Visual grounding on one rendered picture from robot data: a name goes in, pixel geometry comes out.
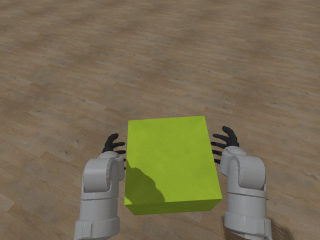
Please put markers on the robot left forearm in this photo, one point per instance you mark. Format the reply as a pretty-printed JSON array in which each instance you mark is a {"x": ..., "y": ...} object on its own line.
[{"x": 98, "y": 218}]

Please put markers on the carton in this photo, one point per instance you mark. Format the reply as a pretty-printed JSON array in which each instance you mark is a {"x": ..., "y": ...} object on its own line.
[{"x": 170, "y": 166}]

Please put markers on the robot right hand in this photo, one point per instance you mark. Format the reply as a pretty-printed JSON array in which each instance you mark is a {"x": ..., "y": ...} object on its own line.
[{"x": 230, "y": 141}]

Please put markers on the robot left hand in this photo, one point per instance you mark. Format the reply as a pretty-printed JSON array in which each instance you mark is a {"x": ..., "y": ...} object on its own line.
[{"x": 109, "y": 145}]

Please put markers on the robot right forearm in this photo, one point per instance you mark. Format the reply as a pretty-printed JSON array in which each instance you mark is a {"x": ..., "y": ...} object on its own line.
[{"x": 246, "y": 214}]

